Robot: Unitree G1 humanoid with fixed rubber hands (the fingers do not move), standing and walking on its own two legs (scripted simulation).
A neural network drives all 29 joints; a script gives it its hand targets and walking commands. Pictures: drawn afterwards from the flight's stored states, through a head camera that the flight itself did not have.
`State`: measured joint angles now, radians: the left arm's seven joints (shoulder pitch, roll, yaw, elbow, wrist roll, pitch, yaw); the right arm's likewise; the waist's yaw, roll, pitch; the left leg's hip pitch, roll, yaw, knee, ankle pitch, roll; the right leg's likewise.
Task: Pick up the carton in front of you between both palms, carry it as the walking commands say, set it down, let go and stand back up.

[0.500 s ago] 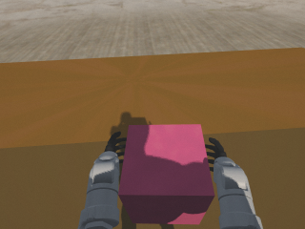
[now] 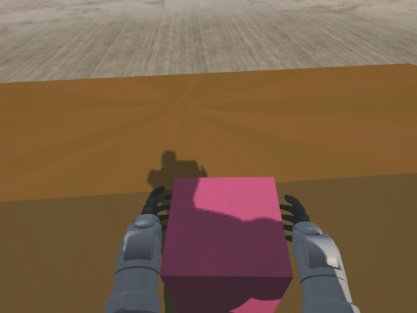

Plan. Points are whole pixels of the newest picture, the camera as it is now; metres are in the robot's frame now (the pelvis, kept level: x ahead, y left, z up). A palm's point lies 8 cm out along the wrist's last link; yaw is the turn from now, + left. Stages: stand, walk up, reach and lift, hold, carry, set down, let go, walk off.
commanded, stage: hold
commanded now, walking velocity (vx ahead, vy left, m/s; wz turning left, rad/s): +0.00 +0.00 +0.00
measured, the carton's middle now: (224, 248) +0.28 +0.00 -0.04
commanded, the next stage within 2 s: carry in 0.14 s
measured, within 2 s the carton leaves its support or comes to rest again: neither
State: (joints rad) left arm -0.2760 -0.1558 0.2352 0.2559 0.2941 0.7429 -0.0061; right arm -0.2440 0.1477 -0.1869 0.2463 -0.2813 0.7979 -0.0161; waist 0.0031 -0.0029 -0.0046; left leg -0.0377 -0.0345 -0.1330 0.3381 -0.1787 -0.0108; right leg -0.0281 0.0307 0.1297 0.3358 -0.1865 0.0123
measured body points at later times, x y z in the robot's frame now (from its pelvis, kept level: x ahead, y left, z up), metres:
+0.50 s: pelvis +0.04 +0.01 -0.01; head +0.00 +0.01 +0.43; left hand +0.34 +0.15 +0.08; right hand +0.32 -0.15 +0.08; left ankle +0.01 +0.14 -0.75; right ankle +0.01 -0.14 -0.75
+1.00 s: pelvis +0.30 +0.04 -0.02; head +0.29 +0.04 +0.43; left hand +0.56 +0.19 +0.07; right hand +0.55 -0.12 +0.06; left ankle +0.31 +0.11 -0.75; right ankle +0.15 -0.08 -0.69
